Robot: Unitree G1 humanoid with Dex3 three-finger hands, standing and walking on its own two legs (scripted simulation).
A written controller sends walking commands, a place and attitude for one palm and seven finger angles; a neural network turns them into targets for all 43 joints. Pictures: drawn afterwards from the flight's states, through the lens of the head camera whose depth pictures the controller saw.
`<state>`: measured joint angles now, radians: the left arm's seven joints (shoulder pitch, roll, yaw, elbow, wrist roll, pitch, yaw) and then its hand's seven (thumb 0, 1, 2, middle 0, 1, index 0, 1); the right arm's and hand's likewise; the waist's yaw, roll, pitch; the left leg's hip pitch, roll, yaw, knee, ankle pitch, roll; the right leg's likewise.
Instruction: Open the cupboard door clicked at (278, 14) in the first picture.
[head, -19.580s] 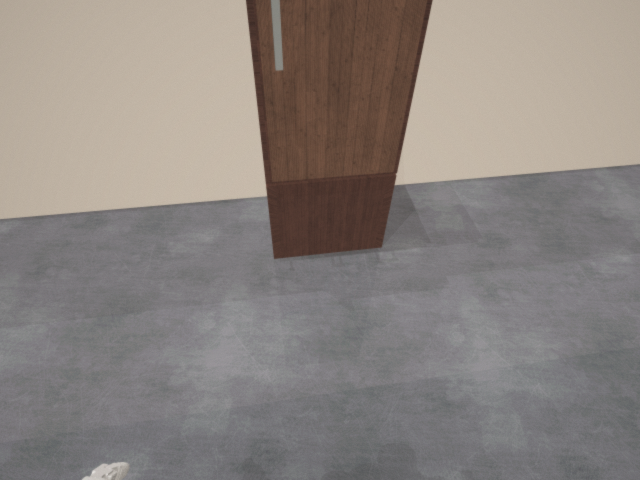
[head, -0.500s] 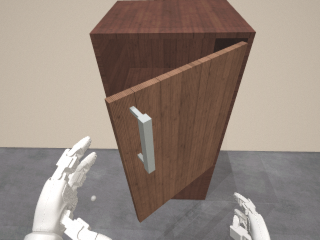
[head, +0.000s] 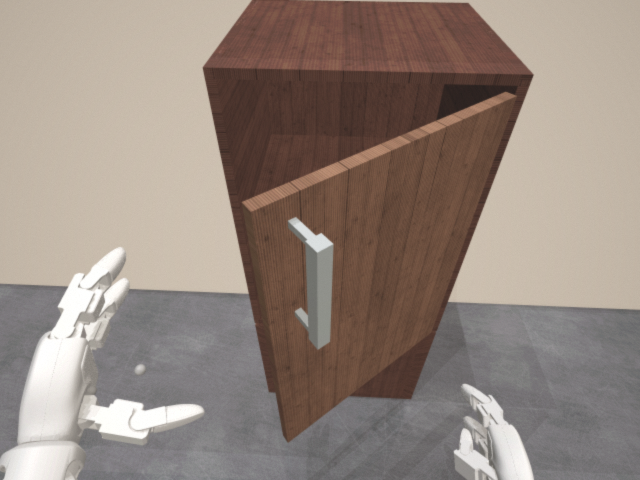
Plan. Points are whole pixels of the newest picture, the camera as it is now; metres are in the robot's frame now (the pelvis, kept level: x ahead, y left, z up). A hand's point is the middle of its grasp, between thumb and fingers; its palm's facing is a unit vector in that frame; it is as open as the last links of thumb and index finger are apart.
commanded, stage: draw the hand back to the body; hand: left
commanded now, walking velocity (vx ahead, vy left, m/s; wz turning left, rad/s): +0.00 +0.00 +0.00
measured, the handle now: (309, 287) +0.29 +0.06 +0.14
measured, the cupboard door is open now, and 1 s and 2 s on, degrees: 40 40 40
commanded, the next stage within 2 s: step back with the hand held close in 0.86 s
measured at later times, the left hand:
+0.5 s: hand (91, 325) +0.20 +0.25 +0.17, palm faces +0.44 -0.81 -0.39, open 8.9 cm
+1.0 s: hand (104, 324) +0.20 +0.24 +0.17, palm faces +0.44 -0.81 -0.38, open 7.4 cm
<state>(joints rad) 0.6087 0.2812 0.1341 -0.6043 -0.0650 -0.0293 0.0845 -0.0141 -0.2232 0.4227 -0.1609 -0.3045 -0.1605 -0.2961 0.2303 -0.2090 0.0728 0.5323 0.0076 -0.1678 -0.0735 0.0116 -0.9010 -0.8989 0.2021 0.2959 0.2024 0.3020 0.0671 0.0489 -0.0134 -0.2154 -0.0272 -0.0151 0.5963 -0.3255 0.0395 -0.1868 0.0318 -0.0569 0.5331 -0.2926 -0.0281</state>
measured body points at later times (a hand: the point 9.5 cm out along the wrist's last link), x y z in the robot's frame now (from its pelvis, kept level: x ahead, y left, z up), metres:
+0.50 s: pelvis +0.01 -0.01 +0.01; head -0.01 -0.02 +0.46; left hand +0.17 +0.29 +0.19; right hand +0.20 -0.23 -0.07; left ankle +0.00 +0.09 -0.73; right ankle +0.00 -0.10 -0.73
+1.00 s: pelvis +0.01 -0.02 +0.01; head -0.01 -0.04 +0.46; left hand +0.17 +0.28 +0.19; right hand +0.20 -0.24 -0.07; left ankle +0.00 +0.09 -0.73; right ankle +0.00 -0.10 -0.73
